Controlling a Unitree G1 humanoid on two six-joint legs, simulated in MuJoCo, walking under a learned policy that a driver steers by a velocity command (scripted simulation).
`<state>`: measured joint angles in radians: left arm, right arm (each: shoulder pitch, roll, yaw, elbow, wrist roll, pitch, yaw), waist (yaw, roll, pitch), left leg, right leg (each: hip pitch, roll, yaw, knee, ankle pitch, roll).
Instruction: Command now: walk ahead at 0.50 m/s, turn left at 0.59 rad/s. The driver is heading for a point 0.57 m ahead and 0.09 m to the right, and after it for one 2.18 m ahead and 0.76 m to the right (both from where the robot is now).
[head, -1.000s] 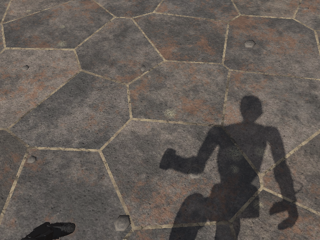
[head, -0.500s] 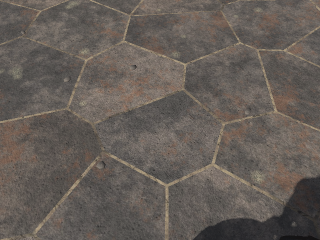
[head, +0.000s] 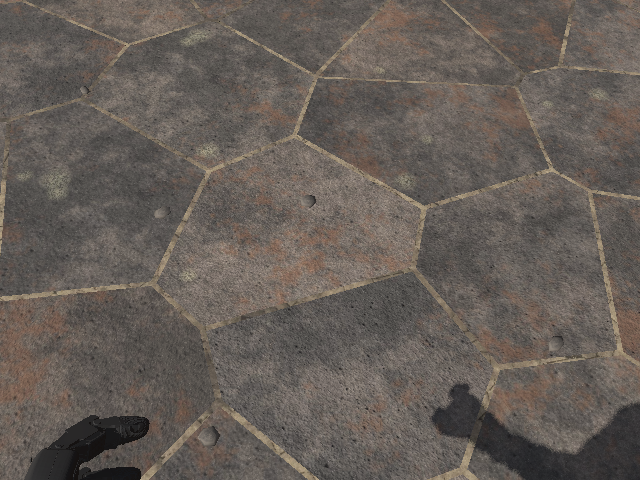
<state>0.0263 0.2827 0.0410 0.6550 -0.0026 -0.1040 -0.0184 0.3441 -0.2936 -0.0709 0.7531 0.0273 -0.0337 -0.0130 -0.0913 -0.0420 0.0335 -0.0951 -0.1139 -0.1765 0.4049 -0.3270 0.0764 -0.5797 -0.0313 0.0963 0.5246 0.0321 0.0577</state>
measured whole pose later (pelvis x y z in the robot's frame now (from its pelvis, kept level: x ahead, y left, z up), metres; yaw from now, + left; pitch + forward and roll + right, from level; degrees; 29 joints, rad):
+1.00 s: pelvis +0.52 +0.03 -0.01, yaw -10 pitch +1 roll +3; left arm 0.10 0.27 0.05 0.68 -0.02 -0.02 -0.05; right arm 0.33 -0.29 -0.07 0.86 0.01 -0.07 0.00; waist -0.09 -0.04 0.03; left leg 0.09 -0.01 0.24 0.23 -0.33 -0.01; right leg -0.64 -0.09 -0.01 0.67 -0.02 -0.03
